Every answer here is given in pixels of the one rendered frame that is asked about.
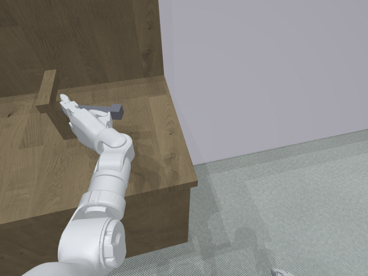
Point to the robot left hand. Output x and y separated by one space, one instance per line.
86 125

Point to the robot left upper arm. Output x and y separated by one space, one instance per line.
89 247

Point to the left robot forearm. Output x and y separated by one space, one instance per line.
105 195

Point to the counter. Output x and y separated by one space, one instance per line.
97 53

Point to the tap lever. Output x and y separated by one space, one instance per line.
115 110

